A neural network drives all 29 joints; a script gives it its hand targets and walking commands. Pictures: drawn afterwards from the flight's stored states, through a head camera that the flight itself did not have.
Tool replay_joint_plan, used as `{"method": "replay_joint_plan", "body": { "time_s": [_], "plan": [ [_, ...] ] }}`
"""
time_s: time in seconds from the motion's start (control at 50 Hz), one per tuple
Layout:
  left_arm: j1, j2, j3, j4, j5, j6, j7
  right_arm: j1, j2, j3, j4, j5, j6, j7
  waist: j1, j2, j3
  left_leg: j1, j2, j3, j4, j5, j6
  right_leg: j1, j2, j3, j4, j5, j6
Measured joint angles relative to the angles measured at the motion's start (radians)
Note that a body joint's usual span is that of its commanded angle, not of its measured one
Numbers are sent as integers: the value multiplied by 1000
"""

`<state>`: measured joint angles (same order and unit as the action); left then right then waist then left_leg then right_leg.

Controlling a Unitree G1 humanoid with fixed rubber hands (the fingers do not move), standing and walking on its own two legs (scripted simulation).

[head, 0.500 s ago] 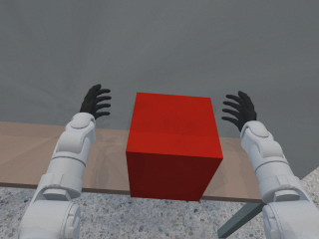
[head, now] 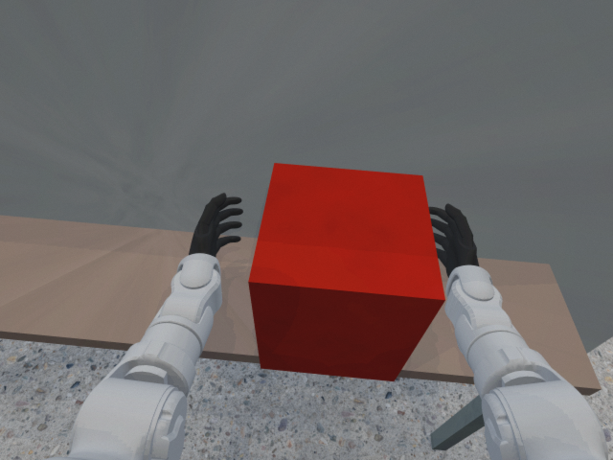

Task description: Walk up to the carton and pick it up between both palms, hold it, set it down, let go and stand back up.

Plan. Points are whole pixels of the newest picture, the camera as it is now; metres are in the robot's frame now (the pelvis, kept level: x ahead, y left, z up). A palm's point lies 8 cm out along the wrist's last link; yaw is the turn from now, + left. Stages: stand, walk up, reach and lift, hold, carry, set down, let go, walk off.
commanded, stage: reach and lift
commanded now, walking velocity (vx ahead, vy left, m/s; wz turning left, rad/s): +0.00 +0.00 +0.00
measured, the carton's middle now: (337, 277) +0.39 -0.02 +0.01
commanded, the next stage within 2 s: none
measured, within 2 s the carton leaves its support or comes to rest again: neither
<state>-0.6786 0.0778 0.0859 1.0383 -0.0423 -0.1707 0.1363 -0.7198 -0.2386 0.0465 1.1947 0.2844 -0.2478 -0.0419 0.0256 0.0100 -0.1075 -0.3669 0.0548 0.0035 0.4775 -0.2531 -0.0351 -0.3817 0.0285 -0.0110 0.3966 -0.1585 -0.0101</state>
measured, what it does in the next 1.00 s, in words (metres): stands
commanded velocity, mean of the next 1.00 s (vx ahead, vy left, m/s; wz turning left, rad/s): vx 0.00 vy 0.00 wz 0.00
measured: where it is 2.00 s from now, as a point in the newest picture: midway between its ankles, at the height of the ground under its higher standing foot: outside the picture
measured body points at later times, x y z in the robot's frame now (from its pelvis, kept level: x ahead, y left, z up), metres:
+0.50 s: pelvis -0.01 -0.01 -0.01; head +0.03 -0.01 +0.44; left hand +0.41 +0.13 +0.05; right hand +0.41 -0.18 +0.05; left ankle -0.02 +0.13 -0.74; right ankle +0.02 -0.12 -0.74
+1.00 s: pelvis +0.01 +0.00 +0.01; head +0.04 +0.00 +0.46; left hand +0.39 +0.14 +0.05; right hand +0.40 -0.17 +0.06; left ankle -0.02 +0.13 -0.74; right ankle +0.02 -0.12 -0.74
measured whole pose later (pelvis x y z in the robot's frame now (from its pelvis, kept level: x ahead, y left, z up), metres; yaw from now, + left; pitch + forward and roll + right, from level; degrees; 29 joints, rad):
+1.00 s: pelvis +0.01 +0.00 +0.01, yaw +1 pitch +5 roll -1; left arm -0.57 -0.09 0.38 0.89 0.32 -0.26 0.07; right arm -0.61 0.02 -0.40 0.99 -0.25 -0.28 -0.07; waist -0.02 -0.01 -0.03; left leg -0.21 0.04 -0.01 0.33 -0.19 -0.03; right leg -0.24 0.02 -0.03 0.28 -0.12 -0.01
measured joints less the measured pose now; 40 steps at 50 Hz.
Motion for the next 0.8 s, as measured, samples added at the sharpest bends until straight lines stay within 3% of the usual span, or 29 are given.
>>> {"method": "replay_joint_plan", "body": {
  "time_s": [0.22,0.34,0.54,0.72,0.8],
  "plan": [
    [-77,10,-16,143,-71,-100,8,-78,-8,44,60,39,6,-15,-10,0,-62,-106,-4,-4,36,4,-1,-117,-4,-3,63,-12,-5],
    [-107,-6,-7,205,-72,-151,3,-95,39,16,77,-4,-5,-33,-19,11,-82,-154,-10,-13,54,5,0,-165,-10,-11,88,-18,-6],
    [-76,-76,128,119,73,-145,20,-75,112,-135,8,-140,-7,-100,-28,8,-42,-127,-9,-7,31,14,0,-141,-9,-5,68,-8,-4],
    [-24,-98,175,27,153,-107,9,-33,145,-219,-52,-238,7,-92,-26,2,-4,-54,-7,-5,-17,26,0,-65,-6,-4,12,8,-4],
    [-1,-115,216,-13,212,-103,-4,-13,169,-284,-85,-327,4,-80,-33,0,20,-13,-8,-5,-45,35,1,-22,-7,-5,-18,17,-2]
  ]
}}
